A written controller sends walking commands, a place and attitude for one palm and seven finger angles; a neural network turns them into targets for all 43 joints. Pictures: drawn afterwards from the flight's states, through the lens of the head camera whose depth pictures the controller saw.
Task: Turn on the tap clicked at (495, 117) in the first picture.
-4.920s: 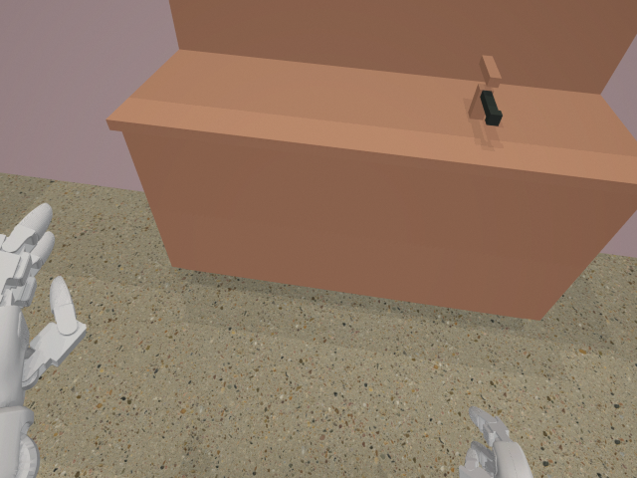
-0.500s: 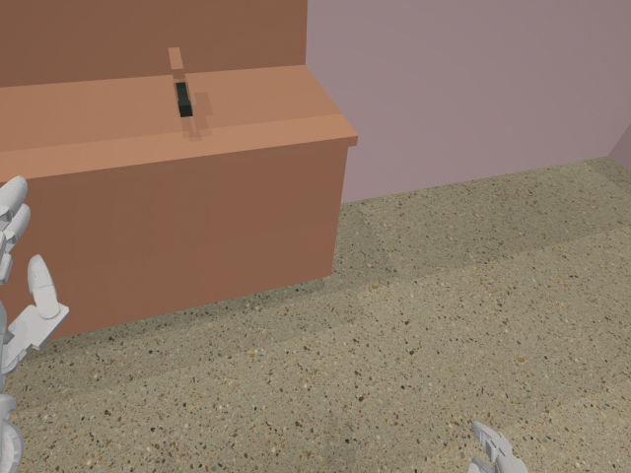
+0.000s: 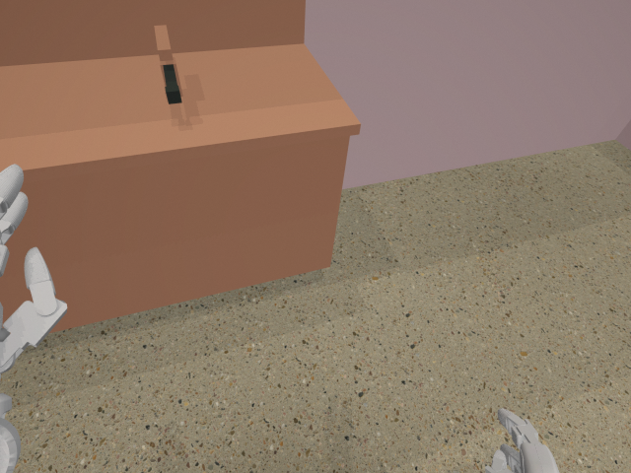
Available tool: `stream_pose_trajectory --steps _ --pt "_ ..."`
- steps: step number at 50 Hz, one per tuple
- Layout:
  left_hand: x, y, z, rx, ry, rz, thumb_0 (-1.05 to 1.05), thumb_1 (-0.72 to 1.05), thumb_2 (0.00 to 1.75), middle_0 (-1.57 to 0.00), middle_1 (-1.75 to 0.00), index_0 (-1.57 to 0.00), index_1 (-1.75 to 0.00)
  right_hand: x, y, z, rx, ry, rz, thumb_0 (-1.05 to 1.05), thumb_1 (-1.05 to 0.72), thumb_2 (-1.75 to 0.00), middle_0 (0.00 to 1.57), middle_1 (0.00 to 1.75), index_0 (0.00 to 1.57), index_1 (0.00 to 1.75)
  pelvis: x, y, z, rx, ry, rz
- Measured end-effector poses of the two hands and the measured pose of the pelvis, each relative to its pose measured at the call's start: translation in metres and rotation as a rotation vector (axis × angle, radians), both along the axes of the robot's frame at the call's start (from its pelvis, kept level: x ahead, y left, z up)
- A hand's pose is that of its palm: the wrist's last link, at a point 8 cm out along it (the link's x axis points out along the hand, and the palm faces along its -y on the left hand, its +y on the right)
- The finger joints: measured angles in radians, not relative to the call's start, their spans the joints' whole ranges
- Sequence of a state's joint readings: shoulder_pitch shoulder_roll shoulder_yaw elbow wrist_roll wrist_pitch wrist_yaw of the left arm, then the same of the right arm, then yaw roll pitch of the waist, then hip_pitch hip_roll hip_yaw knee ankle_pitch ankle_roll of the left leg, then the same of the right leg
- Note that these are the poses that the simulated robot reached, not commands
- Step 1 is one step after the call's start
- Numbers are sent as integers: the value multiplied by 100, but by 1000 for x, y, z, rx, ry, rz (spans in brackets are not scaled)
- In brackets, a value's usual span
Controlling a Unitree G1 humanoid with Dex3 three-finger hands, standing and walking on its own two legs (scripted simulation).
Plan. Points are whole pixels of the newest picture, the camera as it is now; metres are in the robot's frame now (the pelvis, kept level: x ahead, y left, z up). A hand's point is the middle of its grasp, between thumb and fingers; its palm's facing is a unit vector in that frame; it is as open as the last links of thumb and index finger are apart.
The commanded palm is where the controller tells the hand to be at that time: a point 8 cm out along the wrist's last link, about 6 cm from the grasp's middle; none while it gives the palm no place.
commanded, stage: take the last steps up to it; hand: left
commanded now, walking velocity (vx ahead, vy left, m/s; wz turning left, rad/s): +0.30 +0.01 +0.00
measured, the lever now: (173, 94) +0.82 +0.36 +0.03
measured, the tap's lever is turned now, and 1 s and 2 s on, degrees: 0 0 0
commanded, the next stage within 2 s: come to a stop and stand still in 1.60 s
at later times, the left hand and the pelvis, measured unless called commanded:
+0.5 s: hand (148, 217) +0.32 +0.20 +0.18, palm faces +0.39 -0.80 -0.45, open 7.4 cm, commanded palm +0.26 +0.25 +0.19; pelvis +0.10 -0.03 +0.01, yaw +1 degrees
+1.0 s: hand (183, 143) +0.45 +0.20 +0.19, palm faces +0.40 -0.77 -0.50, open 7.4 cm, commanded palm +0.39 +0.25 +0.19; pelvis +0.23 -0.03 -0.01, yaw +0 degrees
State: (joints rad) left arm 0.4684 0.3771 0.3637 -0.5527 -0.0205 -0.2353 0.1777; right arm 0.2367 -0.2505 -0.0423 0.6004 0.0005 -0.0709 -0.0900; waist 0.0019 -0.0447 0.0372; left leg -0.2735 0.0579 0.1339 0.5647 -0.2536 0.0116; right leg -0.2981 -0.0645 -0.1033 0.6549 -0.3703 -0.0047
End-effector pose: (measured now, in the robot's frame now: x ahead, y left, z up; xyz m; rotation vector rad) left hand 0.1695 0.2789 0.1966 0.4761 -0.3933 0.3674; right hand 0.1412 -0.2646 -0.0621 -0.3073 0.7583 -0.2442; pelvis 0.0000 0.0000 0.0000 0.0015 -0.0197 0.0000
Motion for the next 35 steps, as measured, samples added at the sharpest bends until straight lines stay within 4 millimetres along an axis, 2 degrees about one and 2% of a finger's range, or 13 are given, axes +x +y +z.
stream_pose_trajectory --steps 5,9,13,17,20,28,32,35 --pt "30 11 -1 -8 23 22 1 88 90 -21 -30 -21 -31 21 25 0 77 -23 0 1 -90 -90 20 30 19 30 20 4 7 -15 11 8" --pt "47 -2 5 10 59 -11 1 89 90 -21 -30 -21 -30 36 46 -5 157 -17 28 1 -90 -90 20 30 20 30 37 0 12 -25 23 -8" --pt "65 -18 8 64 98 -29 1 89 90 -21 -30 -21 -30 54 55 -18 219 0 48 1 -90 -90 21 30 20 30 57 -10 10 -22 20 -16" --pt "85 -30 3 116 93 -3 1 88 90 -21 -30 -21 -31 77 45 -43 246 22 70 1 -90 -90 21 30 20 30 74 -24 -7 -21 4 4" --pt "97 -34 0 72 89 5 1 88 90 -21 -30 -21 -31 92 30 -48 225 62 75 1 -90 -90 21 30 20 30 83 -27 -6 -14 -4 3" --pt "121 -31 6 47 99 5 1 88 90 -22 -30 -21 -31 129 -5 -14 94 61 46 1 -90 -90 21 30 20 30 119 -25 9 19 23 14" --pt "137 -16 6 27 48 17 1 88 90 -22 -30 -21 -31 154 -6 -4 31 19 38 1 -90 -90 20 30 20 30 142 -13 5 8 13 10" --pt "158 -2 1 10 -7 22 1 88 90 -22 -30 -21 -31 175 3 -4 24 -24 17 1 -90 -90 20 30 19 30 158 -5 -4 13 -2 -1"
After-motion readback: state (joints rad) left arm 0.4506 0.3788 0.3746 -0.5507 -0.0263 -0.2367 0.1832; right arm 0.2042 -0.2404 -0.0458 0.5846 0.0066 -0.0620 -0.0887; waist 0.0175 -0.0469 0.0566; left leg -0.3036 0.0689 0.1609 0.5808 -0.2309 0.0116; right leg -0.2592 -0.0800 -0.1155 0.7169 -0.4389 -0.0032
